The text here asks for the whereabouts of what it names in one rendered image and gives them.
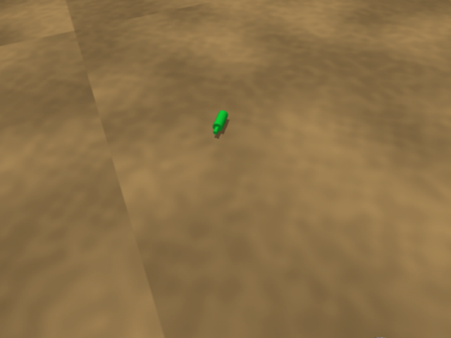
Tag bottle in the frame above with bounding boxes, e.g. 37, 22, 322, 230
213, 111, 228, 134

